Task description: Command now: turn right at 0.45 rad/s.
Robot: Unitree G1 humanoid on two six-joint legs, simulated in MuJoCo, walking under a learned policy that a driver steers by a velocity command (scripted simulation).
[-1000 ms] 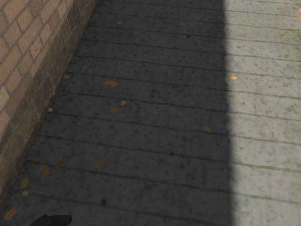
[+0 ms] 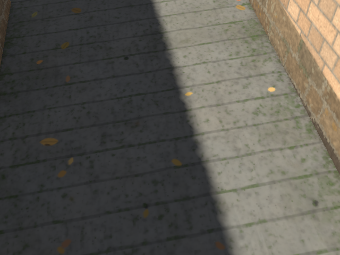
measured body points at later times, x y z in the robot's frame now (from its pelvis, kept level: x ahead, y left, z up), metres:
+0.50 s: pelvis +0.00 +0.03 -0.01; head +0.02 +0.03 +0.44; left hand +0.09 +0.32 -0.11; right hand +0.19 -0.22 -0.10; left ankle -0.01 +0.14 -0.70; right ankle +0.04 -0.08 -0.74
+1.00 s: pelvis +0.11 +0.15 +0.01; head +0.11 +0.19 +0.46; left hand +0.20 +0.45 -0.09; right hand +0.21 -0.09 -0.10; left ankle +0.01 +0.20 -0.74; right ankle +0.27 +0.04 -0.63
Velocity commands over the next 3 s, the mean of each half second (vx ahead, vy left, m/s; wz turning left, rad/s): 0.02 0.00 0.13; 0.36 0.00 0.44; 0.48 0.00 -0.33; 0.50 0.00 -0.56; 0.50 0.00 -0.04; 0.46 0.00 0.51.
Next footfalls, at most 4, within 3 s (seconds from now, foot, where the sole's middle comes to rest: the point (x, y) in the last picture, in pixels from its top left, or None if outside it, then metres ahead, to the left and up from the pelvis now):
0.12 left None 0.06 0.15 -0.77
0.76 left None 0.05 0.21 -0.77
1.26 right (141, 251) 0.47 0.19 -0.74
1.70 left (82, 193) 0.70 0.44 -0.72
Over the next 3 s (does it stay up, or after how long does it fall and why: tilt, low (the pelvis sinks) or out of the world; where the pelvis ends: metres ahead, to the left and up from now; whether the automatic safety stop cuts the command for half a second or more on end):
stays up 1.20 0.18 0.10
